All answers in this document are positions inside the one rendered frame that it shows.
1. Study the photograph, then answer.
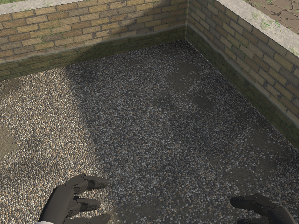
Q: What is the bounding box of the left robot hand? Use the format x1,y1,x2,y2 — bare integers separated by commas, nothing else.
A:
37,173,111,224

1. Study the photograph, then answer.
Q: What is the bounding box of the right robot hand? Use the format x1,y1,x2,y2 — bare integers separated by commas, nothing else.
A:
230,192,297,224

